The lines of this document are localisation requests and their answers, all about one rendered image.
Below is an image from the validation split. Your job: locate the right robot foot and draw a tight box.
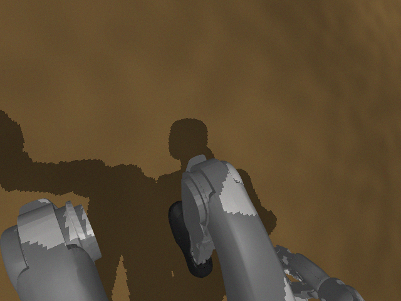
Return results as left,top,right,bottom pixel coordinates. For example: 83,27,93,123
168,201,212,278

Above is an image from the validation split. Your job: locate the right robot hand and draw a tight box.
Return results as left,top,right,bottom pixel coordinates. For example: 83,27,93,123
274,245,331,301

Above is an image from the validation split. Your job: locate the right robot arm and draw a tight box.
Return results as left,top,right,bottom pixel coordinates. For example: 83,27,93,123
318,277,365,301

